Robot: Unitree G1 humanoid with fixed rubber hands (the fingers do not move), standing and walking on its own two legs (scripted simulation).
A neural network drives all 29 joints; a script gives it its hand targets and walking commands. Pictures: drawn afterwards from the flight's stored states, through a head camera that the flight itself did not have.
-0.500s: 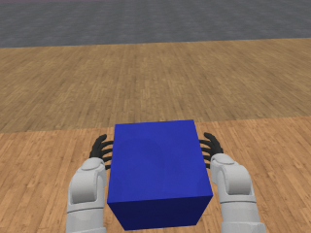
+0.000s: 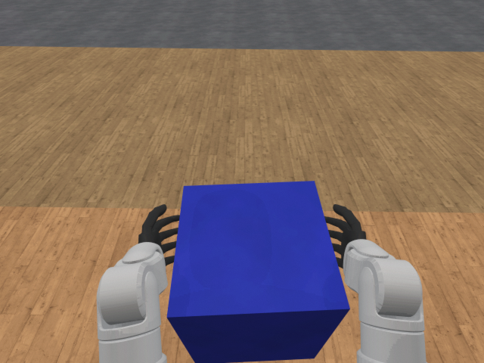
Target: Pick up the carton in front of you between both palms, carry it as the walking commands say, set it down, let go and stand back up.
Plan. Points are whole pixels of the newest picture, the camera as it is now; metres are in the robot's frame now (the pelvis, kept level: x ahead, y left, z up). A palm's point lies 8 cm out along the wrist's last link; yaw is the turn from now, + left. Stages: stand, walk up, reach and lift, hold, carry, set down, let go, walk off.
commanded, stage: carry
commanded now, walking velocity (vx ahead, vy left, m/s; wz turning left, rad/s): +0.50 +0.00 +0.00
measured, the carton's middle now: (252, 276) +0.27 +0.01 +0.01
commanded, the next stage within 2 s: none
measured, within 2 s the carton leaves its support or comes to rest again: neither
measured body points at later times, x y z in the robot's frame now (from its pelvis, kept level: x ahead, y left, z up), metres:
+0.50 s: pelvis +0.34 +0.01 -0.01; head +0.35 +0.02 +0.44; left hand +0.63 +0.16 +0.08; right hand +0.62 -0.14 +0.07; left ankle +0.18 +0.11 -0.74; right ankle +0.49 -0.10 -0.72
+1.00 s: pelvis +0.70 +0.01 -0.01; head +0.69 +0.01 +0.44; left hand +0.98 +0.16 +0.08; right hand +0.97 -0.14 +0.08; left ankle +0.85 +0.11 -0.73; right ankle +0.51 -0.08 -0.74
